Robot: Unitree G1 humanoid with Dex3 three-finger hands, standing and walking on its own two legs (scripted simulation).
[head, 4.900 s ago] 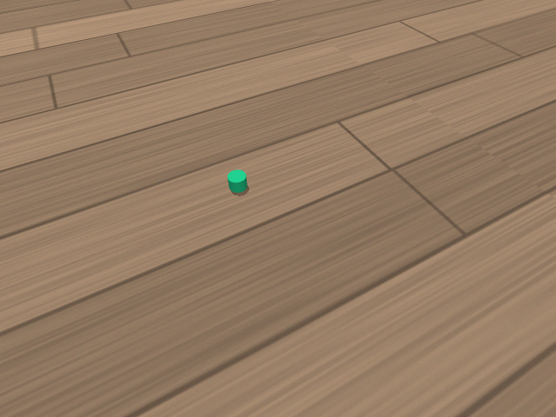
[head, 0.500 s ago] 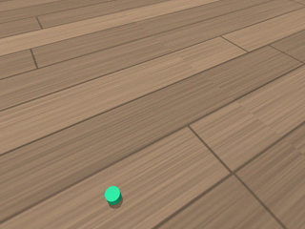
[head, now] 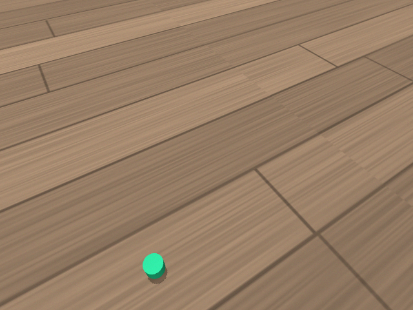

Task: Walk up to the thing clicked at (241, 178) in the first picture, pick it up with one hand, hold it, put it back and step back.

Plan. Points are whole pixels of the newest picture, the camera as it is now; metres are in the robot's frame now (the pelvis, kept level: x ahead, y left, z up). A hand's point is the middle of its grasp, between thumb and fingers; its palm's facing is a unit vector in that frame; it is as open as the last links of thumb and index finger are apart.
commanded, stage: walk up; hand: left
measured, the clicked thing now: (154, 266) +0.43 +0.26 -0.74
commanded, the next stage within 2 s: stand in 1.98 s
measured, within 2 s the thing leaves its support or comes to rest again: neither
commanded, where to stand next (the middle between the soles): +0.05 -0.01 m, yaw +1 degrees
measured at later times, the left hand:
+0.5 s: hand out of the picture +0.08 +0.23 -0.15, palm faces -0.02 -0.92 -0.40, open 7.4 cm
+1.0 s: hand (103, 308) +0.16 +0.24 -0.16, palm faces +0.01 -0.88 -0.47, open 7.4 cm
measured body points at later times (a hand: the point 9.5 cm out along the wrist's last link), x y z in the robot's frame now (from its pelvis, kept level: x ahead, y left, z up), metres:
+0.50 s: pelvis +0.05 -0.04 +0.00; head +0.08 -0.06 +0.44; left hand +0.08 +0.28 -0.12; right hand +0.09 -0.36 -0.14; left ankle +0.07 +0.10 -0.71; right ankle +0.01 -0.14 -0.75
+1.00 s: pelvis +0.05 -0.04 -0.03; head +0.11 -0.07 +0.42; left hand +0.16 +0.29 -0.12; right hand +0.22 -0.33 -0.16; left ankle +0.12 +0.09 -0.74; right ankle +0.05 -0.13 -0.75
